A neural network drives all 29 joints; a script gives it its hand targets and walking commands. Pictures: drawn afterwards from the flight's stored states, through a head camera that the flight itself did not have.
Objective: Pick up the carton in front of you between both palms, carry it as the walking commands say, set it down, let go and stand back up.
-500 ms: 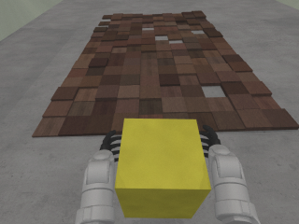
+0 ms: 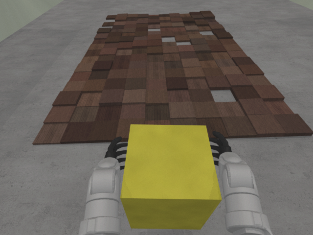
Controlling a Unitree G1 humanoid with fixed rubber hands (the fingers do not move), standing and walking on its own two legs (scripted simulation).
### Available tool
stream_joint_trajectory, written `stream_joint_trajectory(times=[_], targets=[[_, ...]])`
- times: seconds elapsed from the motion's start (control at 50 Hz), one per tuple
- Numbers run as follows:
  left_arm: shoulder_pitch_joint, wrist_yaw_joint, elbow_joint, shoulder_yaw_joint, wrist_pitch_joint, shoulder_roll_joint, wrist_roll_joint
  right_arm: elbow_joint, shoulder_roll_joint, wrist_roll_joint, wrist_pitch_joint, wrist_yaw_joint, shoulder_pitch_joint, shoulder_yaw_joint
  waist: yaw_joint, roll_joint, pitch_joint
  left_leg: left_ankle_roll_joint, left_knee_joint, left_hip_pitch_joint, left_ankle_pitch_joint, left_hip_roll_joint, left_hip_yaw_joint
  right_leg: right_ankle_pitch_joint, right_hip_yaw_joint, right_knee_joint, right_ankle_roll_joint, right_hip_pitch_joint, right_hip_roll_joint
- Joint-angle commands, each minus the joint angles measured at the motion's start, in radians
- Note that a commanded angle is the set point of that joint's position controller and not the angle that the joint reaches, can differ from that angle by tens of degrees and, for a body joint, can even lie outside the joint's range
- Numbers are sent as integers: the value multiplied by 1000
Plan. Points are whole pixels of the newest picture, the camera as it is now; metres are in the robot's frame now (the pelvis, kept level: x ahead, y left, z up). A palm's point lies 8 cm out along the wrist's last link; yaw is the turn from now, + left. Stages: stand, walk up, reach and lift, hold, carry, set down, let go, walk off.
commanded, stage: hold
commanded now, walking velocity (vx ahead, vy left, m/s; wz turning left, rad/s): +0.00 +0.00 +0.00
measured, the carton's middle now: (166, 179) +0.28 +0.00 -0.03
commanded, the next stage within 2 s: carry in 0.18 s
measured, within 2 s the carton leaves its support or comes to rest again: neither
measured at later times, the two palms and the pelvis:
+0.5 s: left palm (127, 141) +0.34 +0.11 +0.08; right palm (236, 139) +0.33 -0.19 +0.08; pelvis +0.06 -0.03 +0.00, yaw -1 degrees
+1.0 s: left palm (134, 85) +0.60 +0.11 +0.09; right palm (215, 85) +0.58 -0.19 +0.09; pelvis +0.32 -0.01 +0.00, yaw -4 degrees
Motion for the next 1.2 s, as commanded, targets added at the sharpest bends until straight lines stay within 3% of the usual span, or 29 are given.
stream_joint_trajectory(times=[0.0, 0.14, 0.16, 0.2, 0.22, 0.26, 0.28, 0.32, 0.34, 0.38, 0.4, 0.44, 0.5, 0.6, 0.64, 0.66, 0.68, 0.7, 0.72, 0.78, 0.84, 0.9, 1.02, 1.08, 1.1, 1.12, 1.14, 1.16, 1.18], targets=[[-473, -223, -64, -502, -42, -896, -264, 2, 893, 250, -9, 231, -394, 505, 0, 11, -210, -6, -34, 106, 167, -59, 5, 163, -25, -60, -2, -39, 68], [-458, -224, -82, -507, -40, -885, -266, -16, 894, 253, -6, 226, -375, 512, 2, 7, -206, -4, -34, 103, 169, -61, 5, 177, -21, -61, 0, -34, 66], [-484, -225, -70, -535, -37, -892, -281, -25, 900, 272, -1, 227, -398, 544, 3, 53, -210, 8, 39, -34, -10, 123, 24, 9, -5, 16, -14, -164, -110], [-502, -224, -105, -565, -38, -896, -309, -43, 907, 287, 4, 221, -386, 561, -4, 53, -194, 29, -40, -127, -493, 133, -54, -406, 4, 20, -20, -272, -70], [-522, -223, -133, -586, -36, -897, -324, -72, 913, 301, 8, 216, -398, 586, -9, 71, -176, 44, -63, -139, -607, 151, -87, -470, -19, 59, -12, -336, -49], [-546, -217, -192, -639, -19, -906, -360, -127, 914, 326, 26, 200, -400, 632, -12, 146, -217, 94, -124, -124, -552, 231, -196, -259, -131, 249, 5, -355, 0], [-540, -215, -215, -668, -3, -899, -383, -153, 910, 337, 41, 189, -375, 658, -9, 163, -240, 119, -132, -137, -481, 261, -227, -198, -154, 259, 5, -337, -10], [-522, -209, -272, -725, 39, -887, -431, -234, 889, 366, 86, 168, -358, 709, 4, 125, -292, 113, -68, -232, -442, 218, -126, -185, -175, 89, -14, -175, -18], [-515, -202, -306, -745, 66, -878, -452, -280, 871, 387, 115, 160, -367, 735, 6, 86, -309, 86, 21, -311, -457, 172, -46, -218, -125, 4, -27, -81, -44], [-457, -181, -342, -748, 127, -819, -452, -350, 851, 442, 182, 154, -404, 801, 31, -258, -226, -3, 424, -664, -357, 28, 171, -519, 373, -217, -147, 70, -342], [-439, -171, -362, -746, 160, -809, -456, -376, 838, 472, 213, 153, -433, 826, 32, -220, -183, 3, 485, -744, -331, 79, 139, -398, 450, -231, -198, 75, -404], [-443, -155, -443, -765, 217, -797, -481, -411, 850, 533, 263, 154, -435, 864, 31, -100, -229, 1, 486, -747, -279, 102, 130, -168, 316, -198, -200, 120, -371], [-399, -146, -541, -804, 281, -801, -530, -476, 853, 567, 322, 141, -344, 892, 29, -139, -295, -13, 387, -649, -170, 63, 192, 55, 105, -162, -150, 142, -272], [-272, -159, -619, -822, 373, -817, -566, -584, 827, 547, 407, 123, -212, 871, 35, -159, -280, -9, 166, -484, -69, 30, 274, 173, -6, -109, -145, 54, -251], [-266, -165, -654, -825, 399, -826, -586, -604, 853, 549, 433, 124, -180, 856, 16, -114, -304, 6, 41, -185, 16, -3, 340, 218, -90, 23, -109, -113, -221], [-287, -166, -687, -831, 410, -815, -600, -617, 846, 553, 443, 124, -182, 848, 5, -72, -352, 28, 47, 34, 2, 29, 312, 237, -130, 142, -81, -244, -200], [-329, -168, -714, -827, 424, -789, -613, -627, 821, 551, 454, 121, -189, 835, -19, 50, -414, 64, 4, 227, -163, 205, 98, 40, -188, 376, -40, -411, -163], [-380, -169, -740, -831, 442, -767, -631, -608, 800, 538, 461, 117, -190, 816, -25, 290, -416, 175, -131, 331, -355, 464, -368, -237, -242, 630, -3, -677, -33], [-430, -171, -746, -842, 454, -764, -642, -616, 807, 545, 468, 114, -228, 813, -25, 247, -390, 256, -145, 301, -345, 519, -463, -296, -143, 787, -29, -770, -67], [-436, -169, -695, -820, 465, -784, -645, -647, 832, 581, 487, 110, -318, 832, -16, 28, -334, 194, -183, 94, -245, 427, -222, -160, -106, 804, -51, -734, -168], [-379, -154, -627, -795, 468, -810, -602, -612, 844, 607, 499, 124, -315, 845, -14, 92, -305, 150, -218, 41, -91, 350, -13, -63, -164, 600, -14, -663, -153], [-332, -142, -574, -782, 462, -832, -558, -580, 849, 621, 502, 144, -303, 851, -15, 105, -275, 143, -208, 75, 53, 309, 83, 18, -220, 403, 4, -662, -126], [-327, -139, -610, -798, 439, -871, -544, -583, 868, 604, 479, 162, -268, 850, -19, 181, -196, 98, -152, 79, 257, 275, 213, 153, -312, 177, -18, -523, -84], [-312, -148, -627, -804, 431, -865, -555, -603, 862, 593, 471, 160, -261, 857, 1, 157, -256, 59, 87, 47, 462, 237, 311, 108, -399, 101, -38, -256, -14], [-300, -151, -620, -801, 429, -858, -558, -605, 849, 589, 470, 159, -253, 859, 14, 111, -323, 33, 273, -53, 434, 201, 339, 45, -391, 107, -43, -46, -14], [-285, -154, -617, -797, 427, -844, -555, -609, 838, 586, 471, 158, -256, 860, 34, -23, -401, -5, 527, -242, 187, 165, 321, -172, -85, 27, -87, 149, -224], [-286, -161, -595, -796, 416, -851, -552, -644, 848, 585, 474, 156, -270, 873, 30, -305, -457, -39, 814, -552, -250, 33, 257, -280, 365, -106, -226, 343, -465], [-275, -164, -600, -803, 410, -880, -573, -636, 846, 583, 468, 158, -276, 872, 26, -254, -424, -7, 928, -643, -307, 57, 132, -109, 400, -157, -242, 296, -472], [-294, -165, -622, -814, 401, -911, -583, -639, 880, 587, 458, 160, -286, 881, 24, -198, -420, 24, 965, -658, -274, 103, 98, 46, 284, -121, -225, 259, -436]])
